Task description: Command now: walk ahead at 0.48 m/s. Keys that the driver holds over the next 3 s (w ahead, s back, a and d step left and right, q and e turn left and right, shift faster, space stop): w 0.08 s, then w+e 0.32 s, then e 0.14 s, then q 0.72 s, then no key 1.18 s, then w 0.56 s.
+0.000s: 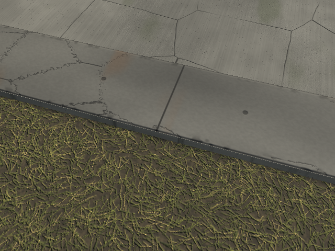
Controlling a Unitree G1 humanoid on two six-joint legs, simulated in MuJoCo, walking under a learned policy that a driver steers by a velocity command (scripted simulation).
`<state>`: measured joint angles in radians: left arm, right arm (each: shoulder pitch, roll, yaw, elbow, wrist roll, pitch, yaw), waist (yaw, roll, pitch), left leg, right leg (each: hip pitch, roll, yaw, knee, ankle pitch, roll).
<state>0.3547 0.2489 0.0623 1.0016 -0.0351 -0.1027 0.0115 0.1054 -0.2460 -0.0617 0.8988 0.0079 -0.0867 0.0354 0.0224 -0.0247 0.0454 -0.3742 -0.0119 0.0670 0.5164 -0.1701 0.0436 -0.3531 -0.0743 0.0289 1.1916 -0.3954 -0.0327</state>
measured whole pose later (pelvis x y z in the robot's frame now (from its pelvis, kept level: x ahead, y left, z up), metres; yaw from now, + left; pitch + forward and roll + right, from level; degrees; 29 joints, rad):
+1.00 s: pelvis +0.45 -0.05 +0.00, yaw -6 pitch +3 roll -2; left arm 0.10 0.29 0.06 0.80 0.02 0.00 0.04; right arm 0.17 -0.29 -0.07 0.80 0.00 -0.03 0.02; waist -0.03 -0.01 0.04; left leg -0.40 0.00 0.00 0.57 -0.22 0.04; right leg -0.32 0.04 -0.05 0.79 -0.49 -0.01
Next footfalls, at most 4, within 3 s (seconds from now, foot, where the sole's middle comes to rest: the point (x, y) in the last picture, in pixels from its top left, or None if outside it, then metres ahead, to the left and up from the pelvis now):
0.42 right None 0.42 -0.15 -0.77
0.94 left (166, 227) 0.55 0.04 -0.77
1.38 right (225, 228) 0.55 -0.20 -0.77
1.70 left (161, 244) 0.48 0.05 -0.77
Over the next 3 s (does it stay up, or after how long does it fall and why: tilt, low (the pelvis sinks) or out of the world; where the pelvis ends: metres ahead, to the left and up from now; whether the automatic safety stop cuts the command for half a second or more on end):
stays up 0.63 -0.07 0.01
